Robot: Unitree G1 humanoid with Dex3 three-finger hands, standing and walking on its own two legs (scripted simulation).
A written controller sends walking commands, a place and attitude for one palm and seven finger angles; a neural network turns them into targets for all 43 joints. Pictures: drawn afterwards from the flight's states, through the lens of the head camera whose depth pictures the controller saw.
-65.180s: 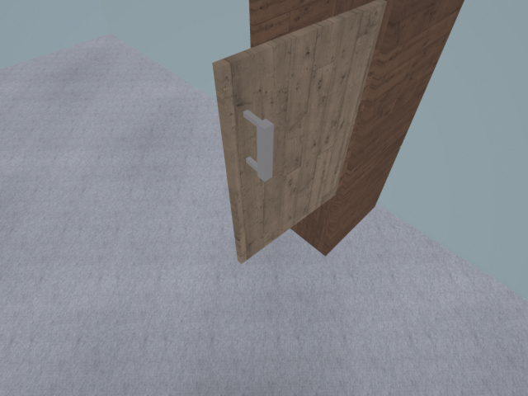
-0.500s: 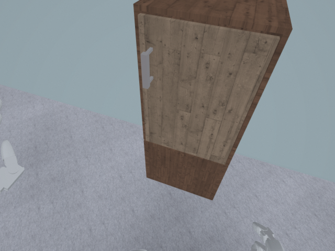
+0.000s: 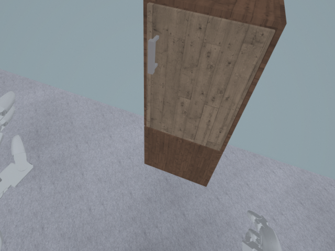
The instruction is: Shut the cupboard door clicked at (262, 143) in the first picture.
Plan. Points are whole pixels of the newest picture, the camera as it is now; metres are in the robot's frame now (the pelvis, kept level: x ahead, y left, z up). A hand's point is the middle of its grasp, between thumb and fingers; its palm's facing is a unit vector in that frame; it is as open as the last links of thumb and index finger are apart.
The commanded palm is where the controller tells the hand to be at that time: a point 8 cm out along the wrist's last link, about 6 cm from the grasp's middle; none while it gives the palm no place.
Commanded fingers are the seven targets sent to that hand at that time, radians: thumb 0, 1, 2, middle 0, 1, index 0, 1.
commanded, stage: stop stepping back and stand still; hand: left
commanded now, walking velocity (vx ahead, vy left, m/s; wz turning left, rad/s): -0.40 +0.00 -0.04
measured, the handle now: (153, 54) +0.74 +0.12 +0.10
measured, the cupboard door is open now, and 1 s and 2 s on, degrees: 0 0 0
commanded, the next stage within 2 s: let the arm hang, fingers relaxed in 1.22 s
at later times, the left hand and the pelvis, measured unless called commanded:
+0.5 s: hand out of the picture +0.12 +0.29 +0.18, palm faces +0.45 -0.83 -0.34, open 7.4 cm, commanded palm +0.05 +0.32 +0.19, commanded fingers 0.00 0.90 0.90 -0.20 -0.30 -0.20 -0.30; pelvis -0.11 +0.03 +0.01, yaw -3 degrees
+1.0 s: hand out of the picture +0.10 +0.30 +0.17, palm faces +0.41 -0.81 -0.41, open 7.4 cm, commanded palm +0.05 +0.34 +0.19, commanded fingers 0.00 0.90 0.90 -0.20 -0.30 -0.20 -0.30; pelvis -0.11 +0.05 +0.00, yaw -4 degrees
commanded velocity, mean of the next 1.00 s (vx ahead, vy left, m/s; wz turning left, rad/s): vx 0.13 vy -0.05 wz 0.00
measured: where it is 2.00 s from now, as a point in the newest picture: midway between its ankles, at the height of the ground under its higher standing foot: outside the picture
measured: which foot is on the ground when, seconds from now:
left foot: down 0.00-0.22, up 0.24-0.32, down 0.34-0.60, up 0.62-0.90, down 0.92-1.00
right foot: down 0.00-0.38, up 0.40-0.58, down 0.60-1.00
